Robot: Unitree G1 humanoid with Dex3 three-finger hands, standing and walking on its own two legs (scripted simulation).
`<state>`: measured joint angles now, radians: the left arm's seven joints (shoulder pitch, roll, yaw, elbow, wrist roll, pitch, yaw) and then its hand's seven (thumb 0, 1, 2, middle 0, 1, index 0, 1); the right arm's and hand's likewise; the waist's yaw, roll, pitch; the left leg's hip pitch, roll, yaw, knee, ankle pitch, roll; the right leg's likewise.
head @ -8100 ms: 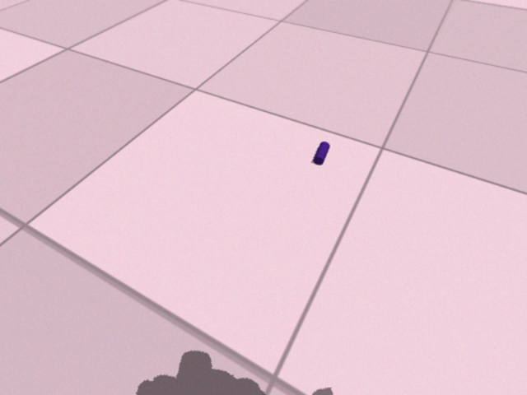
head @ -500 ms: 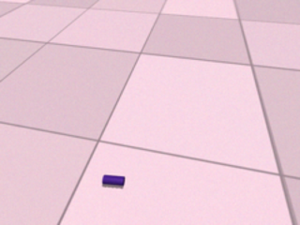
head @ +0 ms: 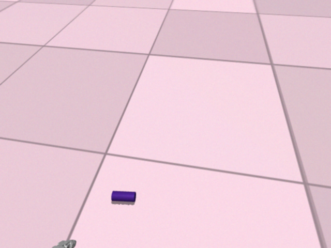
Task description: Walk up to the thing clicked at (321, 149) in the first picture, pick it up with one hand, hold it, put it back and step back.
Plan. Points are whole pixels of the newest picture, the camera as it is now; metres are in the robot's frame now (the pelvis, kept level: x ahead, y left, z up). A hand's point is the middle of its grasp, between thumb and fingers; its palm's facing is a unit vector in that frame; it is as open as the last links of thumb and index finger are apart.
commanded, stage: stand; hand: left
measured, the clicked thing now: (123, 196) +0.52 +0.30 -0.75
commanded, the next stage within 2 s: none
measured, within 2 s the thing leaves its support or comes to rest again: neither
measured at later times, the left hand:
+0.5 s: hand out of the picture +0.04 +0.25 -0.16, palm faces +0.00 -0.94 -0.34, open 7.4 cm
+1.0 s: hand out of the picture +0.06 +0.26 -0.16, palm faces +0.00 -0.94 -0.34, open 7.4 cm
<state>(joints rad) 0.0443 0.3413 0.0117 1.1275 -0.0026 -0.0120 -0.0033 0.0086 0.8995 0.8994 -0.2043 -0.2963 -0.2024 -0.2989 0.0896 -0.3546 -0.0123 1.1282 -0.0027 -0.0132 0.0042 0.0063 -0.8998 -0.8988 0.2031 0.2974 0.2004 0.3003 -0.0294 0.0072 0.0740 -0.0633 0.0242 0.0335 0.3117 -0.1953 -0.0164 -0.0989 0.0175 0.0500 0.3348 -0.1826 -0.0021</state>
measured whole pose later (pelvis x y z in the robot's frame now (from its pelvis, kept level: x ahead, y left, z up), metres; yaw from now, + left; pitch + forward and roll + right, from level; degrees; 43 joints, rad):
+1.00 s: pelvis -0.01 +0.01 +0.00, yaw +2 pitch -2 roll +0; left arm 0.11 0.35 -0.01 1.13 0.00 -0.01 -0.01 0.01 0.90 0.90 -0.20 -0.30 -0.20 -0.30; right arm 0.11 -0.35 0.00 1.14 -0.01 -0.02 0.01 0.00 -0.90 -0.90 0.20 0.30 0.20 0.30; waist -0.01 0.00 0.05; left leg -0.10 0.00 0.00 0.30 -0.17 -0.01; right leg -0.12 0.00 0.02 0.31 -0.16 0.01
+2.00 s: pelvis +0.01 +0.01 +0.00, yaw +3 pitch -2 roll +0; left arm 0.11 0.35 0.00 1.13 0.00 -0.01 0.00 0.01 0.90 0.90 -0.20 -0.30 -0.20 -0.30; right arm 0.11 -0.35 0.00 1.13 -0.01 -0.01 0.01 0.01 -0.90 -0.90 0.20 0.30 0.20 0.30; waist -0.01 0.00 0.05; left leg -0.08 0.00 -0.01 0.30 -0.19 -0.01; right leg -0.09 0.00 0.01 0.30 -0.18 0.01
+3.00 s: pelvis +0.07 +0.10 -0.02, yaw +0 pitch -2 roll -1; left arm 0.22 0.41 0.06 0.95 0.02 0.04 -0.02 0.01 0.90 0.90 -0.20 -0.30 -0.20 -0.30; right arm 0.21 -0.35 -0.04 0.89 -0.02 -0.02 0.01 0.00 -0.89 -0.90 0.21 0.30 0.21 0.30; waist -0.01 -0.02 0.13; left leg -0.29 0.08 0.06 0.63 -0.30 -0.02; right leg -0.32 0.00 -0.01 0.74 -0.45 -0.02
